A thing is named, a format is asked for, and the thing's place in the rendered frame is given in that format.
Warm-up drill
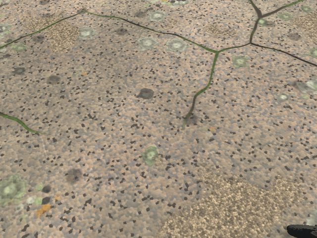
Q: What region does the right robot hand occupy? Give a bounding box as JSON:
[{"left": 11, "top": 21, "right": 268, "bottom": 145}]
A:
[{"left": 286, "top": 224, "right": 317, "bottom": 238}]

